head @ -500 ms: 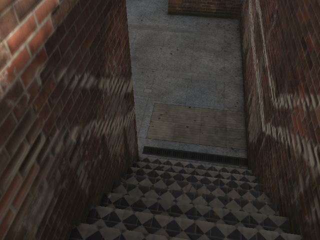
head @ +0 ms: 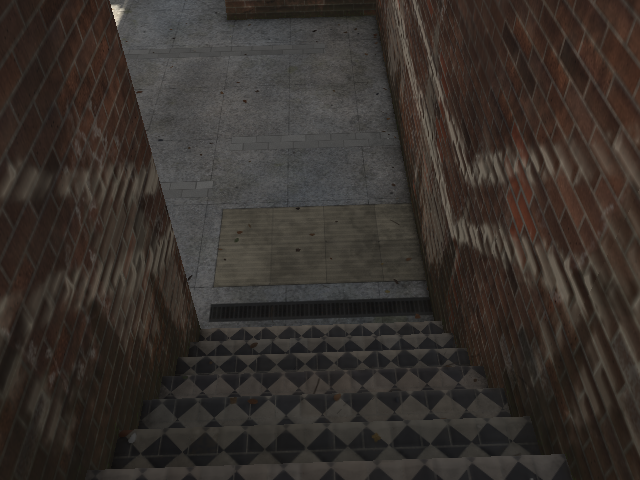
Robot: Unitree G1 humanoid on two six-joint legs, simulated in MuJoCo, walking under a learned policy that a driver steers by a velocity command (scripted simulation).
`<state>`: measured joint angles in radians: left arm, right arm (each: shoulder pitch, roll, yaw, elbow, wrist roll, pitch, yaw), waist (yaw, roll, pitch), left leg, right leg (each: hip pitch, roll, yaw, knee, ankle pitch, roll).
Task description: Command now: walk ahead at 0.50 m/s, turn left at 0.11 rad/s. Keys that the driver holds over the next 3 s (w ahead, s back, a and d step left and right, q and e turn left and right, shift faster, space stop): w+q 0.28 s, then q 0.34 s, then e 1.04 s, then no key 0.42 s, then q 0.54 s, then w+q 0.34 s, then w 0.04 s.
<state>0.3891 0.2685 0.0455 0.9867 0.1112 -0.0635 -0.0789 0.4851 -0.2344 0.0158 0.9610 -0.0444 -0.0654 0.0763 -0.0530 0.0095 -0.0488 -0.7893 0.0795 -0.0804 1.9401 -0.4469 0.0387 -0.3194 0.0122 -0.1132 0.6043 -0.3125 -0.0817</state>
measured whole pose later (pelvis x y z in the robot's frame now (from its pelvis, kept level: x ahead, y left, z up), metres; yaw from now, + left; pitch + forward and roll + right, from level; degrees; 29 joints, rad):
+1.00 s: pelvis +0.36 +0.00 -0.36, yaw +15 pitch +1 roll +0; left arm 0.39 0.20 0.04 0.94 0.05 -0.05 -0.05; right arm 0.38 -0.20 0.04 0.96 -0.07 -0.03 0.05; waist 0.01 0.02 0.01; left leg -0.65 0.12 -0.07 1.63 -0.89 -0.07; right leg -0.35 -0.01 -0.02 0.48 0.24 0.00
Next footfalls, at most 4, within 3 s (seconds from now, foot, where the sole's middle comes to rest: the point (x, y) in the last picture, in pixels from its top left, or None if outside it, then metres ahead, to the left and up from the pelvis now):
0.44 left None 0.28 0.18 -0.97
0.94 right None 0.49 -0.11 -1.17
1.40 left None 0.33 0.15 -0.97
2.06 right None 0.48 -0.29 -1.17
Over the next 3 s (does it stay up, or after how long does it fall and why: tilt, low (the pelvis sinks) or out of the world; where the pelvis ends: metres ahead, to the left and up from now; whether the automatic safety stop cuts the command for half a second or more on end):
stays up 0.57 -0.09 -0.47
